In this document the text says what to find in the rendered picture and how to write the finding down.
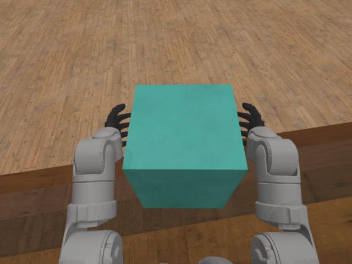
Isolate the right robot hand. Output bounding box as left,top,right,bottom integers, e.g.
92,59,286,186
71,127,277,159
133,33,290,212
237,103,265,146

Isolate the left robot forearm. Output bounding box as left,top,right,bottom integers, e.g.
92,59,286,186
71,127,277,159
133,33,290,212
58,127,123,264

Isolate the left robot hand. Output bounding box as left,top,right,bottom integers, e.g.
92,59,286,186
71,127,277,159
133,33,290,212
104,103,131,147

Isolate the robot right upper arm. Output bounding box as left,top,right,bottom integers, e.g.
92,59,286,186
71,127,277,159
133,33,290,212
250,232,319,264

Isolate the carton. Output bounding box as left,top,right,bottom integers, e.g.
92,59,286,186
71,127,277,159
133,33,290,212
122,84,248,208

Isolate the robot left upper arm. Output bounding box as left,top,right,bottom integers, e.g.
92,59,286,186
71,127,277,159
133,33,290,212
60,230,123,264

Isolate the right robot forearm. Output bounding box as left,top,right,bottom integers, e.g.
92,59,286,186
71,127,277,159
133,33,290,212
246,126,320,264

